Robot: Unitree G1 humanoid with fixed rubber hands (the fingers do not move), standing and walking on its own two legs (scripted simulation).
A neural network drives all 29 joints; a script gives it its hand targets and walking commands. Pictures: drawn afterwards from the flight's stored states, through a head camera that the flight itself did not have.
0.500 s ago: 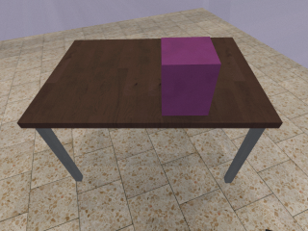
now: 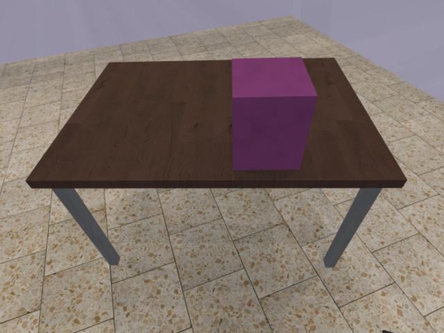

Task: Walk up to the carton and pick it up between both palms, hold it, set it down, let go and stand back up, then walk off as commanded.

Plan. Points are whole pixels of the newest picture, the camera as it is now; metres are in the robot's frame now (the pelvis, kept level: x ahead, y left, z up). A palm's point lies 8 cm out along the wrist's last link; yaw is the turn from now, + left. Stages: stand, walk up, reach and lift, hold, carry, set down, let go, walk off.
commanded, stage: stand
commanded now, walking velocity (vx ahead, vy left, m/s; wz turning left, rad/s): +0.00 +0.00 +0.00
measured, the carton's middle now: (266, 115) +0.72 -0.07 +0.00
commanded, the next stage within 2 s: none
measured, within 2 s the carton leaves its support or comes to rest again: neither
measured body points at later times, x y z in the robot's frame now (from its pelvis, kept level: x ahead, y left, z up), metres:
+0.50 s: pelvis +0.00 +0.00 +0.00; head +0.00 -0.01 +0.45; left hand +0.06 +0.32 -0.10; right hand +0.13 -0.29 -0.11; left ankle +0.00 +0.12 -0.74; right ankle +0.03 -0.14 -0.74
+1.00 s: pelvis +0.00 +0.00 +0.00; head +0.00 -0.01 +0.45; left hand +0.06 +0.32 -0.10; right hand +0.13 -0.29 -0.11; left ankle +0.00 +0.12 -0.74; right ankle +0.03 -0.14 -0.74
